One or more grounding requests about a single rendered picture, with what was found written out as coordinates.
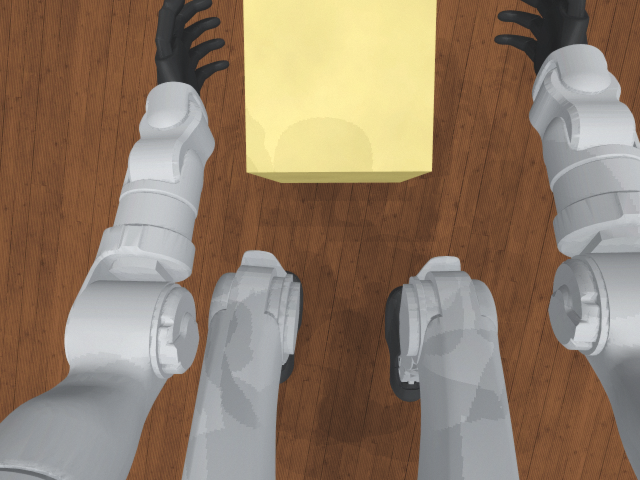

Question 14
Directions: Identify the robot left forearm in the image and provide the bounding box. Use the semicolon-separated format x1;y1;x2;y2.
64;82;215;365

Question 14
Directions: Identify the left robot upper arm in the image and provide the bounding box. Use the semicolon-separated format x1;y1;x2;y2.
0;280;199;480

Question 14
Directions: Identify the carton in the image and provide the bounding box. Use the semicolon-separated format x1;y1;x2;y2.
243;0;437;183

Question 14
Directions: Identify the left robot thigh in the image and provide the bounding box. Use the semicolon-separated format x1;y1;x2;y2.
182;265;300;480

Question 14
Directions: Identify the robot right forearm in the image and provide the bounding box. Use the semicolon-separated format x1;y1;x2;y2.
529;44;640;258

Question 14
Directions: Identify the right robot upper arm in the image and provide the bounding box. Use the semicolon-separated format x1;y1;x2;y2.
548;252;640;480

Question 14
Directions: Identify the robot left hand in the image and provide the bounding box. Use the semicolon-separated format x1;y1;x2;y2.
155;0;229;96

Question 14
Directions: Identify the robot left shin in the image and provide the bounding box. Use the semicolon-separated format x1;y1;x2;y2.
208;250;289;365

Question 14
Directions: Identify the robot right hand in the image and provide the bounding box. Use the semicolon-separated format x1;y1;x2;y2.
494;0;589;76

